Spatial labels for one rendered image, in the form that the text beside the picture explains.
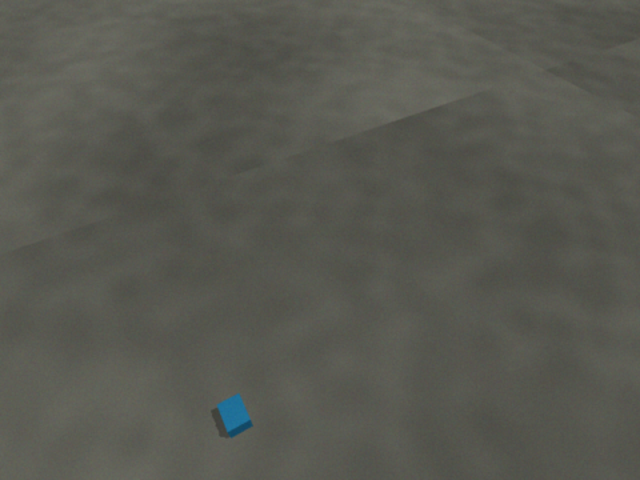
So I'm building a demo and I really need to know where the small box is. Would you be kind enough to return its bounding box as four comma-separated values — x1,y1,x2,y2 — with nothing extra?
217,393,253,438

